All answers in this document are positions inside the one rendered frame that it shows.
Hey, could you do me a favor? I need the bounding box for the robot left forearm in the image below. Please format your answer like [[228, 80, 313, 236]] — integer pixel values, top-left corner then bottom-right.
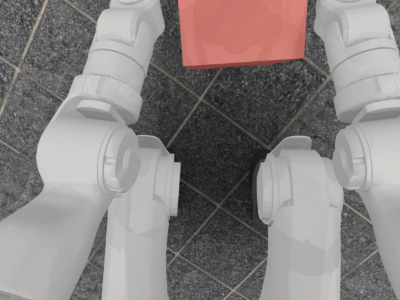
[[36, 0, 165, 168]]

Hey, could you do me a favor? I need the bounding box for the right robot foot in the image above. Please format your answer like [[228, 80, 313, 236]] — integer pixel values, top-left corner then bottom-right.
[[249, 149, 271, 230]]

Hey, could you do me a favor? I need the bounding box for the robot right forearm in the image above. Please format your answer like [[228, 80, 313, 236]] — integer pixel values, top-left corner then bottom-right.
[[313, 0, 400, 124]]

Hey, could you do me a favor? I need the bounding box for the right robot upper arm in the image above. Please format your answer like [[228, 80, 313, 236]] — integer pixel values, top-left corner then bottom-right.
[[332, 117, 400, 300]]

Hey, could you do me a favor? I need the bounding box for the left robot upper arm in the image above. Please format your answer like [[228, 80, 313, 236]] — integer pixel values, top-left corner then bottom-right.
[[0, 116, 141, 300]]

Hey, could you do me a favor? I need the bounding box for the carton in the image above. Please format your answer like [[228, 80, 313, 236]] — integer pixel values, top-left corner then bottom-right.
[[178, 0, 308, 70]]

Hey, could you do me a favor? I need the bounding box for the left robot shin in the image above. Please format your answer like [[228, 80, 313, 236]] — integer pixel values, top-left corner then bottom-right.
[[115, 135, 170, 196]]

